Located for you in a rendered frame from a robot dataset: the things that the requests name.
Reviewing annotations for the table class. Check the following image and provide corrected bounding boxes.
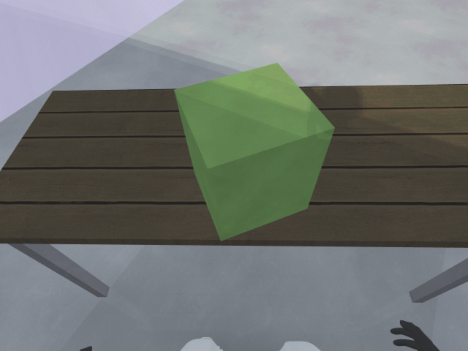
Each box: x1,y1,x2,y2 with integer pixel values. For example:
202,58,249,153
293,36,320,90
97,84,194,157
0,84,468,303

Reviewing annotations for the robot right hand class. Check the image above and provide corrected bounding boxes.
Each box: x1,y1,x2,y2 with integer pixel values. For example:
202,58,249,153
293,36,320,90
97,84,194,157
390,320,439,351

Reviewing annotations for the carton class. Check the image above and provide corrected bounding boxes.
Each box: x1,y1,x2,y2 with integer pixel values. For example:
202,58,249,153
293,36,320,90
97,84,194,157
174,63,335,241

